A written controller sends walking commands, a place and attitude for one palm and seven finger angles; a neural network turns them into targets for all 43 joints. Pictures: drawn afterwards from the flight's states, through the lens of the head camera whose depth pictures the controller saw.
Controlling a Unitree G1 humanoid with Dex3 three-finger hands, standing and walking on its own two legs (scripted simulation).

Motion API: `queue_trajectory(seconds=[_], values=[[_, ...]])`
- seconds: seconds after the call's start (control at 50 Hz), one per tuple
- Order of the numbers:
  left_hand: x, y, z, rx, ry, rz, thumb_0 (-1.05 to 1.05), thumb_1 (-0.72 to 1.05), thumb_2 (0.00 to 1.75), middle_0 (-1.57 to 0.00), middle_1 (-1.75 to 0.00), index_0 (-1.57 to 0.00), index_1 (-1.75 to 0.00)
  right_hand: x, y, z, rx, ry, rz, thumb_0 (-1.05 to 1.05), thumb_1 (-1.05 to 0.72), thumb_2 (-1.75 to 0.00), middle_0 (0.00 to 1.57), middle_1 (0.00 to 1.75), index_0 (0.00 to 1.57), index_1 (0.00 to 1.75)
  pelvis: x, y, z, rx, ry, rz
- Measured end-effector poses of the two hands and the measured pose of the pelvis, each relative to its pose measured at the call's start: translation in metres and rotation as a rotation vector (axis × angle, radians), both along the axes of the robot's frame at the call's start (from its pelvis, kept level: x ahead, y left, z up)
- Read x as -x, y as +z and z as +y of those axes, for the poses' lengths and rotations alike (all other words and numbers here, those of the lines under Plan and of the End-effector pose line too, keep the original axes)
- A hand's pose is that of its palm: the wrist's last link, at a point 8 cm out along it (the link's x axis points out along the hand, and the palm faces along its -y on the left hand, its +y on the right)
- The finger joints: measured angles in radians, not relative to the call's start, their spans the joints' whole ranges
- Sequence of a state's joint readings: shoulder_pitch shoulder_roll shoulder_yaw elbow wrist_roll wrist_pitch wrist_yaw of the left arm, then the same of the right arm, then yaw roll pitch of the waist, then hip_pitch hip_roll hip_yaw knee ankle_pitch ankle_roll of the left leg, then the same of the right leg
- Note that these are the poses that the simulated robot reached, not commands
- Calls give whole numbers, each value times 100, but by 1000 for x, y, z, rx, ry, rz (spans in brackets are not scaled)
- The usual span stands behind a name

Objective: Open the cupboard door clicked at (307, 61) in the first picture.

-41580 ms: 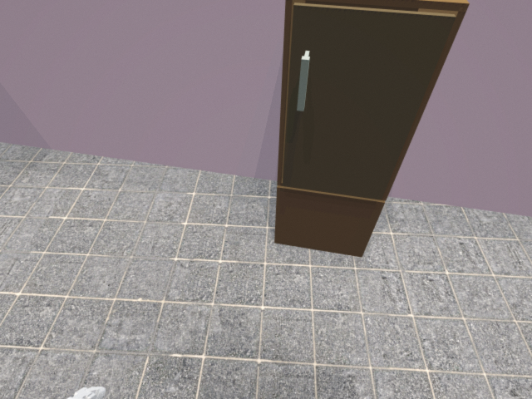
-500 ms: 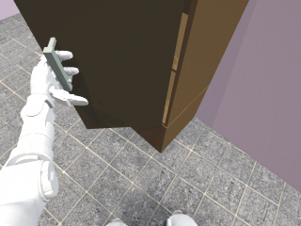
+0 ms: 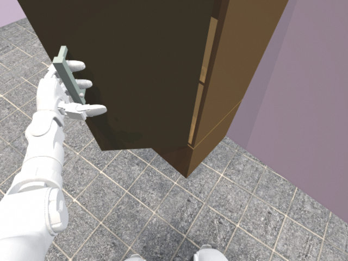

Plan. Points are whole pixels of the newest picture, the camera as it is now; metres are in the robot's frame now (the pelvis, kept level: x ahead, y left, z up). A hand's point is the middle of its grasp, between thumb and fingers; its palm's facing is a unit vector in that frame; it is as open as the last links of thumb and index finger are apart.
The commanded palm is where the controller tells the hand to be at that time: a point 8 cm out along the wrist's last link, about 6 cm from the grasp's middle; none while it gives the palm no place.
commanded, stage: close the thumb around the handle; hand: left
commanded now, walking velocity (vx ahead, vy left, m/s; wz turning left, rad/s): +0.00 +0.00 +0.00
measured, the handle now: (72, 78) +0.52 +0.23 +0.10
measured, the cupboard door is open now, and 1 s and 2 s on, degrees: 47 62 93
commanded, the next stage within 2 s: pull the door open along its arc in 0.46 s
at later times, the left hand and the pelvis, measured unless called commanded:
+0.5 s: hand (80, 96) +0.46 +0.20 +0.10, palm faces +0.03 -1.00 +0.00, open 5.4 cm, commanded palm +0.44 +0.25 +0.10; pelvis +0.00 +0.00 +0.00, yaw +0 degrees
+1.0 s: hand (83, 125) +0.38 +0.18 +0.10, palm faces +0.00 -1.00 +0.02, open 5.7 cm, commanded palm +0.32 +0.23 +0.10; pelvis +0.01 +0.00 +0.01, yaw -2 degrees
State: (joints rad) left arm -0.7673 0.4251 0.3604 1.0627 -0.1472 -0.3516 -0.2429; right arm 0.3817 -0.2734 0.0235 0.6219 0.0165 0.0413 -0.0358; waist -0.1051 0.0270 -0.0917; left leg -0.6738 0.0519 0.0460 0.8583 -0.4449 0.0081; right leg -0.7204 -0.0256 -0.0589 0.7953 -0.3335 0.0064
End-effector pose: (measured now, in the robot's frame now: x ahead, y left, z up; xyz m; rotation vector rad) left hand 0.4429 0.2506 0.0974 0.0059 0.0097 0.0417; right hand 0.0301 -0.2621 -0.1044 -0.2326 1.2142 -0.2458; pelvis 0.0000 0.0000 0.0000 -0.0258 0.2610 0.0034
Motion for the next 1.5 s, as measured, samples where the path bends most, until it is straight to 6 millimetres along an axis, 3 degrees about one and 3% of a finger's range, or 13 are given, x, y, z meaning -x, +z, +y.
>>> queue_trajectory(seconds=[0.32,0.42,0.68,0.82,0.92,1.0,1.14,1.26,1.38,1.5], values=[[4,0,1,1,0,-3,0,58,76,-36,-132,-35,-132,-2,-1,3,-3,8,-5,0,-91,-89,20,30,21,30,0,0,2,1,2,-7],[3,1,2,1,-3,-3,0,76,84,-38,-134,-37,-134,-3,0,2,3,12,-8,0,-91,-89,20,30,21,30,1,0,2,1,4,-6],[3,0,2,7,-12,-5,1,77,84,-38,-135,-38,-135,1,1,0,9,3,-11,0,-91,-89,20,30,21,30,4,-1,1,1,-2,-2],[19,-1,-1,11,-21,-20,1,77,81,-37,-135,-37,-135,-5,5,2,-11,-18,-44,0,-91,-89,20,30,21,30,-2,3,2,-2,-18,-16],[47,-2,-7,13,-35,-36,0,76,78,-37,-135,-36,-135,-26,10,7,-37,-14,-114,0,-91,-89,20,30,21,30,-8,8,3,-5,-25,-39],[81,-2,-18,25,-40,-46,0,74,75,-37,-135,-35,-135,-55,16,12,-61,11,-209,1,-91,-89,20,30,21,30,-13,11,4,-7,-28,-66],[138,-1,-58,73,155,-41,1,71,74,-37,-135,-36,-130,-125,32,32,-114,125,-388,1,-91,-89,20,30,20,30,-16,15,1,-17,-19,-113],[172,3,-91,65,293,-3,1,69,75,-36,-130,-37,-131,-172,49,49,-140,218,-482,1,-91,-89,20,30,21,30,-17,17,-8,-22,2,-152],[187,6,-112,33,391,24,1,69,76,-36,-128,-37,-133,-191,55,52,-141,267,-493,1,-91,-89,20,30,21,30,-20,18,-20,-25,24,-176],[200,7,-127,20,399,33,1,69,75,-35,-129,-37,-134,-185,48,38,-138,257,-457,1,-90,-89,20,30,21,30,-24,17,-28,-27,31,-187]])
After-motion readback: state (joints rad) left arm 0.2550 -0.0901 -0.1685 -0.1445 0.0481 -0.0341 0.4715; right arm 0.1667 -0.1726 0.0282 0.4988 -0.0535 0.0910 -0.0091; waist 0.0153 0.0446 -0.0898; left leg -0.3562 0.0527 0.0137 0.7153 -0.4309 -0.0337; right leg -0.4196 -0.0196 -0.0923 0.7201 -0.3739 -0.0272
